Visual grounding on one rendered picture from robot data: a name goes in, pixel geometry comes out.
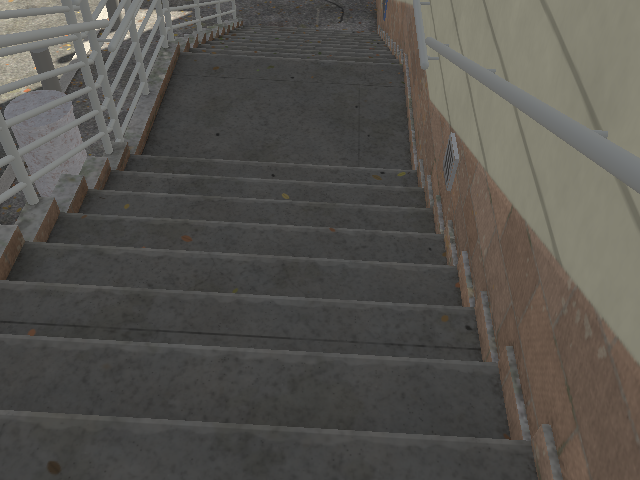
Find stairs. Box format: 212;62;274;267
0;154;538;480
189;25;399;64

